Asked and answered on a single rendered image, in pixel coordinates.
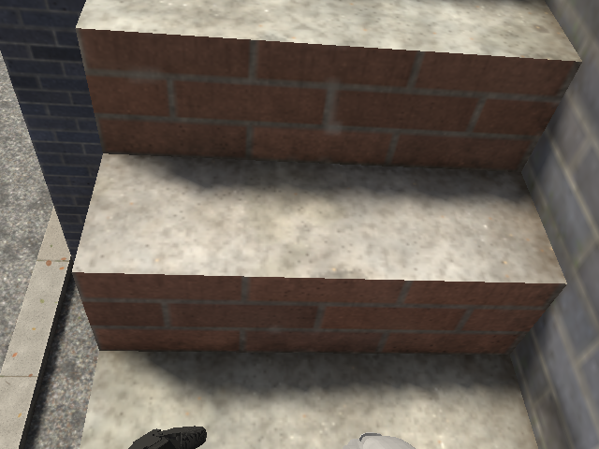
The left robot hand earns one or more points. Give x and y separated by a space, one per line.
174 438

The right robot shin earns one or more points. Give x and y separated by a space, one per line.
369 434

